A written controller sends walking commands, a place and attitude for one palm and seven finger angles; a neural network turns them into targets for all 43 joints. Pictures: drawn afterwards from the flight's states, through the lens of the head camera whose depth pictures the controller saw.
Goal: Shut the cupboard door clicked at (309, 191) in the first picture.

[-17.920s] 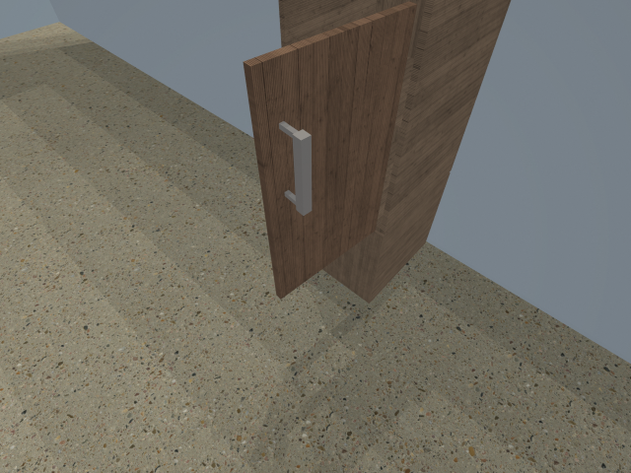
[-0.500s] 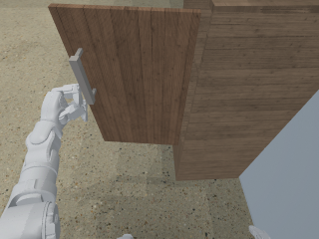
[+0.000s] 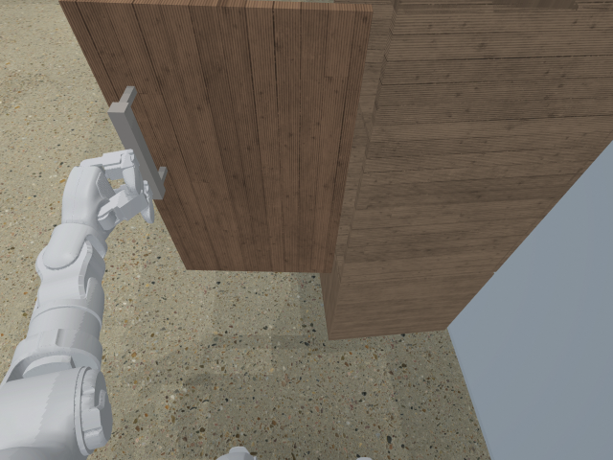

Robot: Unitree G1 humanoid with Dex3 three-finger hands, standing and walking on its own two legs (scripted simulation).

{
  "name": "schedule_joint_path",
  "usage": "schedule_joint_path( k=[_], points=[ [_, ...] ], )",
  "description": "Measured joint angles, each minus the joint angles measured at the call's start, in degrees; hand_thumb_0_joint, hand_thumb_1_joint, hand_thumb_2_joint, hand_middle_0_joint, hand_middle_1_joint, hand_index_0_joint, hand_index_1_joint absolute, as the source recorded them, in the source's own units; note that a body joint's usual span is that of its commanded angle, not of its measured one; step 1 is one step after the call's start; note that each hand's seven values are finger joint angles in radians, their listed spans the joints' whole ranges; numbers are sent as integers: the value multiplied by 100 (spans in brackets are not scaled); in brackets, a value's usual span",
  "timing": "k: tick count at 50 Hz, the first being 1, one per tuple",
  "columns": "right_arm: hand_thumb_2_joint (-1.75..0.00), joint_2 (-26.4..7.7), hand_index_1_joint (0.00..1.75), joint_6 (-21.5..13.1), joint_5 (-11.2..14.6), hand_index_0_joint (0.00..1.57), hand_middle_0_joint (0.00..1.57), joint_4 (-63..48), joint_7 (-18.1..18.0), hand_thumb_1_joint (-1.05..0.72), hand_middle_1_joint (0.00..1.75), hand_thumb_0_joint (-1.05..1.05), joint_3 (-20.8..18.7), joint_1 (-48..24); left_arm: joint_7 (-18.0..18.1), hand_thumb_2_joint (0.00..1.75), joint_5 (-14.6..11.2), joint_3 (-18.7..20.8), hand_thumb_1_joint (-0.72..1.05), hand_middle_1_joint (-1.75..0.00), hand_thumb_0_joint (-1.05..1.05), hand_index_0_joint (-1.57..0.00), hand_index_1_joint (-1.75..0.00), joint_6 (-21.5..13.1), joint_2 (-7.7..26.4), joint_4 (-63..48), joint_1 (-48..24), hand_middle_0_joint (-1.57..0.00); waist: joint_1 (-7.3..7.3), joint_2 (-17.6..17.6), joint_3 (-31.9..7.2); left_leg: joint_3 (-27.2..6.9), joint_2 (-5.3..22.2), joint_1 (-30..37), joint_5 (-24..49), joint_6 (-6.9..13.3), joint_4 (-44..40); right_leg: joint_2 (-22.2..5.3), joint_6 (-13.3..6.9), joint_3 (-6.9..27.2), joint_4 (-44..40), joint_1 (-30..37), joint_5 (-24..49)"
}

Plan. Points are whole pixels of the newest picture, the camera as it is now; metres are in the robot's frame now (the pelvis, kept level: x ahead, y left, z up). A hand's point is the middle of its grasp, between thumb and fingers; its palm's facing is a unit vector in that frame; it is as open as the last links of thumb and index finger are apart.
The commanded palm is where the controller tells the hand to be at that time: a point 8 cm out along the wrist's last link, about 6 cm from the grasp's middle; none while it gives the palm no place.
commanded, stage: push the door shut along its arc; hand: left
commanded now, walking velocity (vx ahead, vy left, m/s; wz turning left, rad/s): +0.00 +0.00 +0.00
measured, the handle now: (144, 146) +0.53 +0.23 +0.10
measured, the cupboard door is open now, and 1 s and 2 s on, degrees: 84 69 57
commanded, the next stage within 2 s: pull the fist back off the door in 1.64 s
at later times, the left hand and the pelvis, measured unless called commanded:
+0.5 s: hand (154, 170) +0.47 +0.20 +0.11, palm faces -0.12 -0.99 -0.01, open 3.2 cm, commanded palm +0.47 +0.25 +0.10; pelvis -0.01 +0.00 -0.01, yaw +0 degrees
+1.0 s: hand (169, 143) +0.53 +0.19 +0.11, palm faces -0.22 -0.97 +0.00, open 3.1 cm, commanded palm +0.54 +0.22 +0.10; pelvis -0.02 +0.01 -0.03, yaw +0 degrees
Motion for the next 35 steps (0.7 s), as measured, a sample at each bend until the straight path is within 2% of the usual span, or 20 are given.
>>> schedule_joint_path(
  k=[10, 16, 25, 35],
  points=[
    [-90, -31, 30, -30, 4, 20, 20, -65, -5, -90, 30, 1, 46, -217, -101, 90, 43, -245, 90, -150, 2, -130, -150, 47, 15, 364, -415, -130, 15, -7, -11, -71, -44, -108, -14, 16, 96, -38, 16, -68, 67, -56, -29],
    [-90, -48, 30, -62, -22, 21, 20, -58, -10, -90, 30, 1, 94, -294, -200, 90, 145, -229, 90, -150, 2, -130, -150, 34, 217, 839, -955, -130, -113, -19, 4, -96, -39, -338, -26, 18, 220, -36, 13, -86, 188, -277, -48],
    [-90, -117, 30, -14, -43, 21, 20, 38, 12, -90, 30, 0, 85, -24, -554, 90, 177, -83, 90, -150, 2, -133, -150, 18, 651, 1381, -1492, -130, -283, -1, -13, -110, -2, -713, -81, 21, 424, -3, 11, -85, 365, -640, -86],
    [-90, -168, 30, -49, -76, 21, 20, 246, -1, -90, 30, 1, 74, 218, -744, 90, 257, -183, 90, -150, 2, -134, -150, 149, 1105, 1866, -2257, -130, -487, 10, 5, -207, 23, -1243, -102, 31, 686, 26, 9, -164, 548, -1102, -92]
  ],
)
